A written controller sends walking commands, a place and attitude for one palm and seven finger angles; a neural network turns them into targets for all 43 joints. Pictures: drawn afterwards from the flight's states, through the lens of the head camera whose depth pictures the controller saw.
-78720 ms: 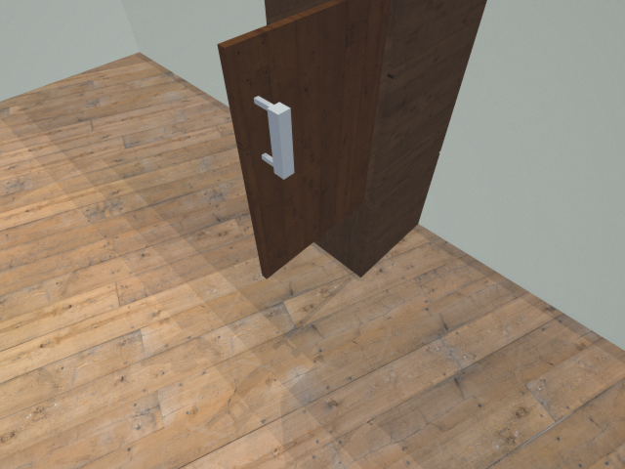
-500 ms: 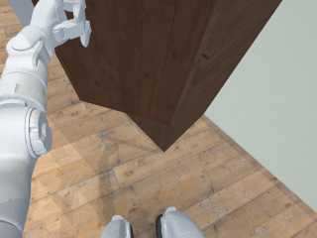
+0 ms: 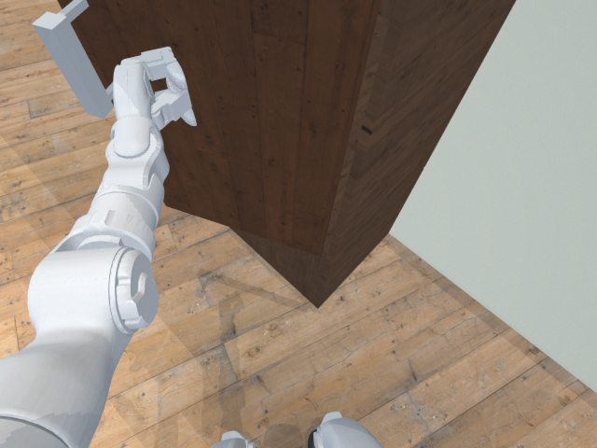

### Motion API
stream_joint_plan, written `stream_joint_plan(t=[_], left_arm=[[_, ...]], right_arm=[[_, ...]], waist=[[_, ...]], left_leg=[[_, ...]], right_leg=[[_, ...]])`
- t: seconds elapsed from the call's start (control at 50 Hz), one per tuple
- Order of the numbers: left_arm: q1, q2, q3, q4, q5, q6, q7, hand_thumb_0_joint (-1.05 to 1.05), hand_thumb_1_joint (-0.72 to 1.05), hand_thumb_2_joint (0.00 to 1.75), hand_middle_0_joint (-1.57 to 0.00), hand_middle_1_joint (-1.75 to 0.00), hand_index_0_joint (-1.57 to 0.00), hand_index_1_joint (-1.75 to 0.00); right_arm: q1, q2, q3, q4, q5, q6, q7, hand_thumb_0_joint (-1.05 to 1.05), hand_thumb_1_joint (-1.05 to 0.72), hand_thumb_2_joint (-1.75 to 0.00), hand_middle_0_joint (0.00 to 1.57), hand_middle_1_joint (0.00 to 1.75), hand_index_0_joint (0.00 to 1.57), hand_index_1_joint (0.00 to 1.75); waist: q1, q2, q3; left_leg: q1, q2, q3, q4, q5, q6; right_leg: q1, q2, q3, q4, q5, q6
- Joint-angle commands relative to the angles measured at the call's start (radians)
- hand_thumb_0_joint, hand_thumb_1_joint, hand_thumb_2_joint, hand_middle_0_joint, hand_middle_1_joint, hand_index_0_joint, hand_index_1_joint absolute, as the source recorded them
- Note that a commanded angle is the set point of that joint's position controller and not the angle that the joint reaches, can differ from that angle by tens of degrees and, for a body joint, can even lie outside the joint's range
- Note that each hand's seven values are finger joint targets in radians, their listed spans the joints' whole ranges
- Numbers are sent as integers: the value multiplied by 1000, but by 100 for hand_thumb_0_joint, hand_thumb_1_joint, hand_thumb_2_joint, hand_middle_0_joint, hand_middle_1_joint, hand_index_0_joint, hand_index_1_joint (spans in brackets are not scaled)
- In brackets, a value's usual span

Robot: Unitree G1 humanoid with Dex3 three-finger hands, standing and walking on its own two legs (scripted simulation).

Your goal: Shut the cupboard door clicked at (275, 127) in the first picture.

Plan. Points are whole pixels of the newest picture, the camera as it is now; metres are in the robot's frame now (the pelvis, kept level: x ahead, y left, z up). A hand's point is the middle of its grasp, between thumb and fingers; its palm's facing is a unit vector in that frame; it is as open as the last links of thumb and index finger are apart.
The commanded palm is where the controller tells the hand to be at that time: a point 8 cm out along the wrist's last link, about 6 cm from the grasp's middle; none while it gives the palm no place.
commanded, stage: pull the fist back off the door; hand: left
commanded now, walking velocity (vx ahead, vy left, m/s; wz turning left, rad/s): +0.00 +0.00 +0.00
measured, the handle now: (89, 60) +0.63 +0.20 +0.13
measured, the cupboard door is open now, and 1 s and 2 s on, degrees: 25 25 25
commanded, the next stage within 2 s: draw the hand back to the body in 0.50 s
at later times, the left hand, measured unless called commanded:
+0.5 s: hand (174, 136) +0.47 +0.08 +0.14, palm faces +0.02 -1.00 -0.02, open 3.1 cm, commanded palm +0.45 +0.14 +0.13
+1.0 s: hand (112, 192) +0.39 +0.14 +0.15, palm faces +0.04 -1.00 -0.01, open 3.1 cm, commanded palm +0.35 +0.18 +0.16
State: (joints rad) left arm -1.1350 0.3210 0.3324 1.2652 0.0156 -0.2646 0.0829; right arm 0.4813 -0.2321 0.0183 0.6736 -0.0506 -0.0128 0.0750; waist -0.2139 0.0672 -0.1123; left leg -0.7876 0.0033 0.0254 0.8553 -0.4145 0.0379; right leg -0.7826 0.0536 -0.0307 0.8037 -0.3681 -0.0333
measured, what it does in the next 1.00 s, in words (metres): stands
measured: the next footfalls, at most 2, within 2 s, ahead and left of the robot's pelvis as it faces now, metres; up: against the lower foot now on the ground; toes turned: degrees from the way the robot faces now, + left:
none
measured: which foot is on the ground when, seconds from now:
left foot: down 0.00-1.00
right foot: down 0.00-1.00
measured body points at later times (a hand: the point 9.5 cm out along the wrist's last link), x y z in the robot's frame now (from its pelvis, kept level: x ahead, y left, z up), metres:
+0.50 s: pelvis -0.01 -0.01 +0.01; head +0.06 -0.01 +0.46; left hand +0.46 +0.14 +0.14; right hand +0.06 -0.27 -0.10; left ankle -0.01 +0.09 -0.70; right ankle +0.00 -0.10 -0.70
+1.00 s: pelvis +0.00 -0.01 +0.03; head +0.01 -0.02 +0.48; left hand +0.38 +0.19 +0.16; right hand +0.08 -0.26 -0.09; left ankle -0.01 +0.09 -0.70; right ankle +0.00 -0.10 -0.70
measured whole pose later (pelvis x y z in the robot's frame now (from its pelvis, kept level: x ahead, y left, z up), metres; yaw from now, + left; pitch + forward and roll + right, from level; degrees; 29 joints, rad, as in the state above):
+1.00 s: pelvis +0.00 -0.01 +0.03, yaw +0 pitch +5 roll +0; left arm -0.40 0.19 0.15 0.52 -0.17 -0.18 -0.05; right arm 0.36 -0.26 0.00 0.64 0.05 -0.02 -0.02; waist -0.04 0.05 -0.08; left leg -0.39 -0.01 0.03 0.64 -0.35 0.03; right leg -0.40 0.05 -0.01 0.62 -0.32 -0.04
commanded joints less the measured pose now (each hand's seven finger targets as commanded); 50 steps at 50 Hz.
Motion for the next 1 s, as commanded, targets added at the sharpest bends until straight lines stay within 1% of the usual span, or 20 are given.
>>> stream_joint_plan(t=[0.0, 0.06, 0.08, 0.14, 0.18, 0.24, 0.26, 0.28, 0.32, 0.38, 0.4, 0.42, 0.48, 0.54, 0.6, 0.66, 0.72, 0.8, 0.88, 0.98], left_arm=[[-488, 236, 37, -303, -56, -114, -6, 0, 90, 90, -130, -150, -130, -150], [-372, 142, -40, -297, -38, -148, -7, 0, 90, 90, -130, -150, -130, -150], [-317, 144, -30, -274, -31, -147, -7, 0, 90, 90, -130, -150, -130, -150], [-207, 77, -75, -215, -47, -99, -29, 0, 90, 90, -130, -150, -130, -150], [-219, 27, -109, -255, -72, -81, -45, 0, 90, 90, -130, -150, -130, -150], [-277, 49, -92, -373, -109, -98, -46, 0, 90, 90, -130, -150, -130, -150], [-320, 34, -112, -437, -117, -118, -41, 0, 90, 90, -130, -150, -130, -150], [-328, 59, -90, -476, -119, -141, -33, 0, 90, 90, -130, -150, -130, -150], [-375, 26, -142, -561, -106, -185, -22, 0, 90, 90, -130, -150, -130, -150], [-289, 54, -129, -574, -87, -201, -8, 0, 90, 90, -130, -150, -130, -150], [-234, 26, -149, -547, -85, -186, -12, 0, 90, 90, -130, -150, -130, -150], [-239, 13, -166, -510, -85, -165, -15, 0, 90, 90, -130, -150, -130, -150], [-226, 55, -132, -369, -84, -91, -22, 0, 90, 90, -130, -150, -130, -150], [-238, 0, -159, -352, -107, -60, -29, 0, 90, 90, -130, -150, -130, -150], [-281, -26, -167, -351, -131, -90, -33, 0, 90, 90, -130, -150, -130, -150], [-112, 89, -53, -418, -132, -134, -40, 0, 90, 90, -130, -150, -130, -150], [36, 93, -63, -548, -113, -138, -65, 0, 90, 90, -130, -150, -130, -150], [180, 86, -80, -742, -137, -74, -95, 0, 90, 90, -130, -150, -130, -150], [220, 29, -138, -986, -197, -12, -126, 0, 90, 90, -130, -150, -130, -150], [361, 19, -170, -1085, -203, 65, -146, 0, 90, 90, -130, -150, -130, -150]], right_arm=[[152, -189, -73, -65, 13, -19, -27, 0, -90, -90, 20, 30, 20, 30], [140, -177, -76, -71, 17, -23, -22, 0, -90, -90, 20, 30, 20, 30], [135, -179, -78, -65, 16, -24, -19, 0, -90, -90, 20, 30, 20, 30], [123, -184, -84, -69, 28, -11, -16, 0, -90, -90, 20, 30, 20, 30], [101, -181, -87, -78, 39, -8, -22, 0, -90, -90, 20, 30, 20, 30], [63, -175, -85, -87, 45, -12, -36, 0, -90, -90, 20, 30, 20, 30], [52, -172, -84, -91, 46, -18, -42, 0, -90, -90, 20, 30, 20, 30], [38, -170, -84, -86, 46, -25, -45, 0, -90, -90, 20, 30, 20, 30], [12, -160, -79, -82, 44, -38, -48, 0, -90, -90, 20, 30, 20, 30], [-6, -163, -82, -69, 47, -46, -51, 0, -90, -90, 20, 30, 20, 30], [-20, -160, -81, -73, 49, -46, -51, 0, -90, -90, 20, 30, 20, 30], [-24, -160, -77, -68, 54, -45, -53, 0, -90, -90, 20, 30, 20, 30], [-29, -166, -72, -62, 65, -32, -63, 0, -90, -90, 20, 30, 20, 30], [-47, -160, -66, -78, 69, -32, -66, 0, -90, -90, 20, 30, 20, 30], [-46, -159, -62, -71, 63, -46, -67, 0, -90, -90, 20, 30, 20, 30], [-43, -169, -66, -99, 58, -50, -64, 0, -90, -90, 20, 30, 20, 30], [-69, -157, -64, -137, 65, -47, -58, 0, -90, -90, 20, 30, 20, 30], [-112, -155, -70, -173, 85, -36, -64, 0, -90, -90, 20, 30, 20, 30], [-181, -144, -67, -197, 104, -53, -88, 0, -90, -90, 20, 30, 20, 30], [-246, -135, -50, -190, 113, -76, -114, 0, -90, -90, 20, 30, 20, 30]], waist=[[30, -25, -506], [34, -35, -417], [47, -29, -392], [46, -107, -318], [46, -85, -322], [64, -74, -351], [55, -49, -365], [65, -35, -397], [59, 6, -428], [74, 7, -459], [79, 2, -445], [64, -30, -403], [59, -111, -299], [66, -82, -282], [50, -95, -282], [129, -96, -409], [170, -65, -455], [182, -109, -390], [180, -63, -328], [185, -51, -196]], left_leg=[[341, -12, -41, -85, 433, -5], [334, -11, -27, -103, 409, -3], [328, -13, -28, -105, 403, -4], [293, -15, -16, -131, 342, -2], [329, -19, -12, -141, 342, -2], [347, -26, -9, -147, 310, 1], [381, -24, -12, -148, 325, 2], [405, -24, -18, -143, 331, 0], [450, -21, -25, -137, 346, -2], [481, -17, -34, -132, 374, -6], [470, -18, -31, -140, 362, -8], [448, -17, -29, -146, 344, -5], [346, -23, -21, -175, 240, 0], [355, -26, -24, -188, 238, -5], [378, -21, -32, -175, 259, -6], [395, -25, -24, -175, 334, -6], [401, -25, -5, -185, 398, -4], [433, -13, 3, -221, 409, 1], [512, -7, 2, -257, 397, 7], [541, -6, -15, -308, 318, 9]], right_leg=[[340, 7, 22, -99, 492, 19], [329, 6, 17, -110, 470, 18], [316, 5, 18, -112, 463, 16], [323, 0, 16, -140, 431, 19], [326, -4, 17, -152, 431, 19], [368, -8, 33, -166, 416, 20], [364, -7, 30, -161, 426, 19], [365, -6, 31, -155, 425, 19], [349, -7, 29, -140, 422, 17], [345, -7, 24, -124, 430, 16], [346, -9, 22, -127, 419, 16], [340, -11, 22, -138, 416, 19], [354, -21, 36, -174, 353, 29], [352, -22, 29, -181, 341, 19], [325, -18, 27, -176, 345, 19], [437, -19, 31, -145, 423, 11], [510, -22, 34, -132, 510, 10], [542, -19, 27, -172, 517, 16], [549, -17, 23, -224, 480, 18], [516, -22, 16, -274, 365, 17]])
